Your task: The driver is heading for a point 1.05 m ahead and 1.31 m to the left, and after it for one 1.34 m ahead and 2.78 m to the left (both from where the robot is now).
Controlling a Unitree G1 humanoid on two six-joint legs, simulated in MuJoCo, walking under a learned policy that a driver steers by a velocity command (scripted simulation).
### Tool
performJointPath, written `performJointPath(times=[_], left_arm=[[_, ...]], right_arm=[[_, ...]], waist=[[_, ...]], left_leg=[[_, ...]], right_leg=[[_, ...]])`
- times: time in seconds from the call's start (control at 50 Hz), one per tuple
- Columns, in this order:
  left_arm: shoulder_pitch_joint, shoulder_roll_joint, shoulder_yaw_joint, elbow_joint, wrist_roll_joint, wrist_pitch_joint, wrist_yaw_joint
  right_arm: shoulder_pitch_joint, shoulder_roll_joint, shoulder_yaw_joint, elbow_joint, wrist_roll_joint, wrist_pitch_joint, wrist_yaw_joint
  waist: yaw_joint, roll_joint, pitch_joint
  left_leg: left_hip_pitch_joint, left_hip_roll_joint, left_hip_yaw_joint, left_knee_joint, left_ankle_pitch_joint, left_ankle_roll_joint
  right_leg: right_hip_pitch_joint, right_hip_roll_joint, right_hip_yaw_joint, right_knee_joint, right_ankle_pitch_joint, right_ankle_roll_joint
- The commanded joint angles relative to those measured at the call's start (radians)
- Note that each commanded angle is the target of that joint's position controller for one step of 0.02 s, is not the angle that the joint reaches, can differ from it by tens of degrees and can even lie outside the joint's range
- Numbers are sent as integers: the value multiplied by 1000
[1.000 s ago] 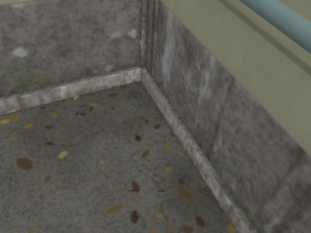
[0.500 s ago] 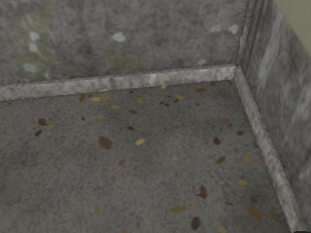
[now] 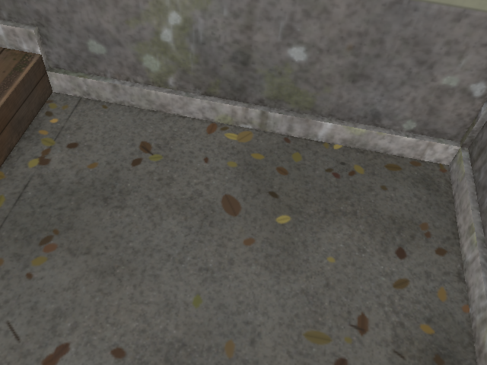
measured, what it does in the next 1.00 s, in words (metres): steps on the spot, turning left: right foot, then left foot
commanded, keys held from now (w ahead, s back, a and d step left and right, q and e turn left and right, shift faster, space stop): q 0.26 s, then w+q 0.06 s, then q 0.26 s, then no key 0.42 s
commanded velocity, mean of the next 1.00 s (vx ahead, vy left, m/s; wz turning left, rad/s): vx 0.03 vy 0.00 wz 0.46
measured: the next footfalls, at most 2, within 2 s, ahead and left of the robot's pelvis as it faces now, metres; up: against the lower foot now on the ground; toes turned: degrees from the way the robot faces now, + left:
right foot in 0.28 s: +0.04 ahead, -0.15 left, +0.00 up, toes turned +14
left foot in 0.72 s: +0.07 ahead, +0.13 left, +0.00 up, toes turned +26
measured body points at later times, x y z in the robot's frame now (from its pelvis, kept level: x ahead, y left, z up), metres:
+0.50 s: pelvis +0.01 -0.04 +0.00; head +0.03 -0.05 +0.45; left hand +0.07 +0.22 -0.08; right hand +0.22 -0.26 -0.11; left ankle -0.03 +0.10 -0.60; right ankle +0.00 -0.16 -0.74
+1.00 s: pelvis +0.04 +0.03 +0.00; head +0.05 +0.06 +0.45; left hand +0.03 +0.32 -0.12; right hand +0.31 -0.07 -0.08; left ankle +0.04 +0.11 -0.74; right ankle +0.12 -0.14 -0.68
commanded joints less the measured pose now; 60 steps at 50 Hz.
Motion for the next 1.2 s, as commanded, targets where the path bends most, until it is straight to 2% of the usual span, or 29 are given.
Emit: performJointPath(times=[0.02,0.14,0.24,0.26,0.28,0.3,0.32,0.34,0.36,0.38,0.4,0.44,0.5,0.52,0.54,0.6,0.68,0.7,0.72,0.74,0.76,0.78,0.82,0.86,0.98,1.08,1.14,1.18,1.2], left_arm=[[-4,55,7,-78,5,-17,6],[-4,35,-5,-77,-1,-28,-3],[79,44,8,-50,-20,-41,-59],[109,50,11,-32,-16,-39,-62],[133,89,22,-29,2,-27,-66],[230,115,10,-26,-12,-92,-125],[167,85,7,-90,84,-122,-120],[34,68,-2,-120,47,-136,-123],[-43,45,-8,-135,3,-148,-126],[-79,0,-26,-161,-12,-153,-125],[-68,10,-27,-158,-7,-156,-108],[-40,27,-27,-177,15,-171,-79],[91,35,-32,-133,26,-162,-82],[156,91,7,-67,-14,-83,-41],[177,68,-3,-63,-29,-35,-24],[101,139,21,-81,-25,27,-22],[55,129,14,-76,-65,16,-40],[78,115,8,-58,-66,10,-45],[141,84,-1,-25,-43,-7,-48],[136,-6,-40,-83,22,-32,-52],[152,5,-51,-66,8,-38,-52],[97,73,-30,-49,-30,-27,-55],[49,38,-40,-50,-35,-11,-50],[79,63,-30,-28,-28,0,-40],[122,13,-39,15,-12,19,-18],[127,-3,-45,34,-1,17,-24],[151,4,-48,46,22,-3,-30],[165,72,-30,49,3,-14,-30],[157,61,-24,52,-3,-19,-31]], right_arm=[[-47,-148,-40,-86,-1,-12,-16],[-61,-135,-44,-78,9,9,-12],[-75,-163,-66,-58,49,23,-6],[-82,-138,-61,-62,47,24,-10],[-40,-90,-52,-59,56,20,-1],[123,-26,-10,-82,-40,-11,28],[43,-135,-43,-39,-115,-26,70],[-51,-170,-49,-1,-85,-39,73],[-26,-152,-48,32,-53,-59,57],[-23,-145,-45,59,-58,-72,47],[-25,-112,-29,49,-69,-79,43],[-55,-132,-38,54,-59,-77,62],[-120,-138,-43,49,-41,-82,70],[-176,-69,-21,-19,83,-30,52],[-199,-13,8,-37,85,-8,52],[-161,-14,20,-56,64,17,64],[-65,-60,1,-24,25,20,66],[-9,-85,-13,3,20,8,68],[23,-140,-31,-4,21,-6,58],[48,-258,-50,-34,-7,-8,35],[30,-166,-17,-39,-29,-20,37],[7,-88,5,-20,-32,-26,50],[-67,-88,1,0,-9,-27,56],[-117,-112,-8,-11,-7,-21,58],[-149,-25,20,18,-29,-12,52],[-151,-7,30,58,-21,-9,56],[-158,-27,24,60,9,-2,56],[-118,-73,3,59,11,1,44],[-148,-78,0,45,11,7,36]], waist=[[16,162,-131],[-6,203,-122],[43,227,-108],[67,175,-104],[55,-4,-135],[-29,-488,-140],[62,-275,19],[26,-182,75],[7,-163,15],[-1,-136,-3],[-6,-94,-1],[40,-65,30],[101,-55,21],[95,28,48],[109,-29,20],[85,-112,-42],[26,-94,-37],[-4,-65,-48],[-18,-5,-80],[9,301,-170],[-1,343,-366],[-13,173,-319],[19,114,-168],[48,115,-122],[37,156,-91],[32,178,-18],[52,119,16],[32,-4,39],[49,-25,35]], left_leg=[[210,237,-356,-181,50,154],[198,185,-367,-162,85,146],[159,154,-412,-116,238,110],[108,112,-397,-84,161,73],[-50,14,-274,99,-228,12],[-419,-133,-179,403,-455,-75],[-533,-29,-192,513,-313,-99],[-561,26,-130,668,-188,-94],[-499,-7,-49,808,-148,-106],[-428,5,-31,905,-121,-120],[-396,21,-6,960,-104,-111],[-382,45,34,959,-81,-123],[-458,98,17,840,-24,-130],[-500,119,35,598,-36,-150],[-461,106,64,520,-84,-163],[-251,114,149,381,-203,-159],[-38,94,158,108,-114,-73],[96,71,156,-57,36,-33],[272,97,77,-132,243,-2],[545,373,-276,-47,874,106],[525,517,-461,-96,836,301],[462,453,-343,-104,758,279],[397,343,-209,-114,578,192],[281,301,-143,-150,525,167],[186,252,-84,-209,242,169],[111,231,-118,-240,-115,143],[47,176,-142,-193,-199,89],[10,114,-125,-155,-187,53],[31,86,-81,-127,-159,37]], right_leg=[[-68,-2,52,-18,8,12],[92,12,35,-278,-96,8],[359,39,-2,-689,-11,-40],[466,31,-14,-818,89,-59],[632,-135,124,-847,149,-128],[735,-328,306,-763,266,-468],[549,-506,630,-994,-347,-493],[456,-441,574,-1048,-511,-399],[438,-315,394,-1043,-429,-303],[396,-258,283,-1028,-287,-281],[409,-225,207,-1025,-192,-261],[440,-199,88,-1030,-110,-254],[623,-249,63,-1010,71,-304],[716,-225,-2,-935,359,-265],[743,-226,-28,-888,542,-270],[667,-278,-76,-851,676,-293],[600,-318,-60,-793,662,-265],[562,-268,-108,-694,602,-223],[467,-195,-167,-575,472,-160],[162,-85,-228,-282,-106,-73],[158,-33,-47,-137,-384,-39],[180,-80,21,-91,-368,-23],[100,-104,14,-144,-324,-18],[167,-93,0,-168,-213,-13],[274,-96,-8,-334,-45,5],[376,-88,-15,-533,-26,-17],[481,-79,-25,-716,152,-47],[478,-94,-56,-708,130,-69],[432,-80,-64,-723,44,-74]])
Velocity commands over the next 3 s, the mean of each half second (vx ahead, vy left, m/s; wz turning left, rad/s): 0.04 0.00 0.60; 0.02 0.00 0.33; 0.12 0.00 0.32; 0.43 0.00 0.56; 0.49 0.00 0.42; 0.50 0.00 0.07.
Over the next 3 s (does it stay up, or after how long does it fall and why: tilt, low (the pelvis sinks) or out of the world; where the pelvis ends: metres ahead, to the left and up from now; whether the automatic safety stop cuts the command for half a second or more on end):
stays up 0.54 0.65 0.00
